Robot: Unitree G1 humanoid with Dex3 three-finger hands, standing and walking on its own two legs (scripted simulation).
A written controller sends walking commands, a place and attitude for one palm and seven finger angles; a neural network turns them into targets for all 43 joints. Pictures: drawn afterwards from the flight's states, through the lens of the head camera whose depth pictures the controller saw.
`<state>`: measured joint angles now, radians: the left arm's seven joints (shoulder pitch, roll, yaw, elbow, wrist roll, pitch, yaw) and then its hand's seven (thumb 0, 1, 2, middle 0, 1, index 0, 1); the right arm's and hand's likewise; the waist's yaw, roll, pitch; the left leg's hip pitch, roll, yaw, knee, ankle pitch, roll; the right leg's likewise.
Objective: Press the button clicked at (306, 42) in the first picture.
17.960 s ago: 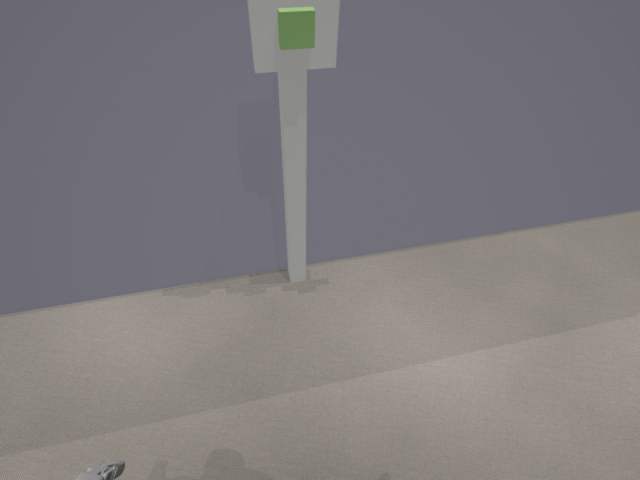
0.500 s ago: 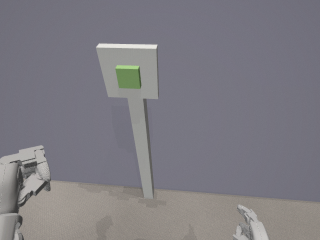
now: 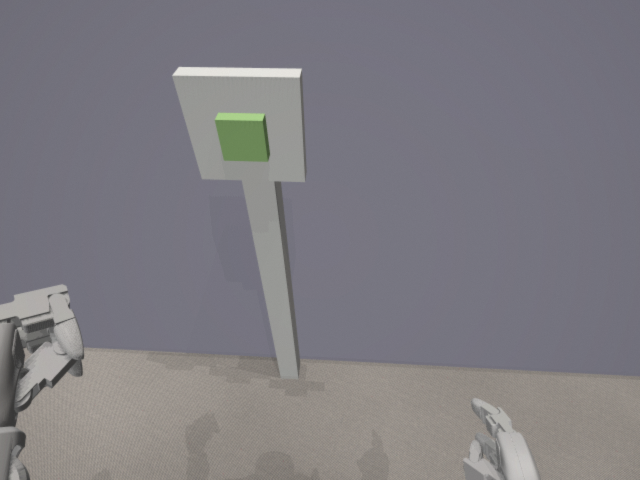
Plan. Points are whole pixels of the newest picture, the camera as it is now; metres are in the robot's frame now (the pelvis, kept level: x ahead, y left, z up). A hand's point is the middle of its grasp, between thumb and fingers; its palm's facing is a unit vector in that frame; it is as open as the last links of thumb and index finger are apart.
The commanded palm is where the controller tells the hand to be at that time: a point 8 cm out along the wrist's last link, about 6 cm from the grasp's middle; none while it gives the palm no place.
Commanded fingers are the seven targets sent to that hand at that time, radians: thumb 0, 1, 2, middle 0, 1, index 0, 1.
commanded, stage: step back with the hand held close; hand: left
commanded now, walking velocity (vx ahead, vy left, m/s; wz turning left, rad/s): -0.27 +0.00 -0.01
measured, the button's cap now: (244, 136) +0.55 +0.17 +0.16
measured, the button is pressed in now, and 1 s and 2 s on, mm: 0 0 0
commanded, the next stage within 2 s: stop stepping back and stand still in 1.10 s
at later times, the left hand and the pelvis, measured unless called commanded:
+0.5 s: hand (25, 425) +0.12 +0.25 +0.16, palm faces +0.38 -0.81 -0.45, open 3.1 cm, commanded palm +0.06 +0.30 +0.17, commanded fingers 0.00 0.90 0.90 -1.30 -1.50 -1.30 -1.50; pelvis -0.07 +0.02 -0.02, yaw +0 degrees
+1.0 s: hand out of the picture +0.05 +0.28 +0.16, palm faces +0.36 -0.82 -0.44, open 3.0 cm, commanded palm -0.02 +0.32 +0.17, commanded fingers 0.00 0.90 0.90 -1.30 -1.50 -1.30 -1.50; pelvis -0.14 +0.04 -0.02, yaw +1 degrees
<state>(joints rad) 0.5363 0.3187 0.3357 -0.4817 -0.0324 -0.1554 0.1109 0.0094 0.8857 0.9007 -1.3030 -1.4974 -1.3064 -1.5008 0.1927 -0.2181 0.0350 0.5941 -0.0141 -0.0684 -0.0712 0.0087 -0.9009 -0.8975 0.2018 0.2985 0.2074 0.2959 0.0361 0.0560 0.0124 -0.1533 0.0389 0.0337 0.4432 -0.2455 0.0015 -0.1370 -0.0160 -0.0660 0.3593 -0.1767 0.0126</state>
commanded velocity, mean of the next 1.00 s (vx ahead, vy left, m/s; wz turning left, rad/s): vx -0.32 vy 0.00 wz -0.02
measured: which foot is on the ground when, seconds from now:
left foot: down 0.00-1.00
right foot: down 0.00-0.58, up 0.60-0.70, down 0.72-0.98, up 1.00-1.00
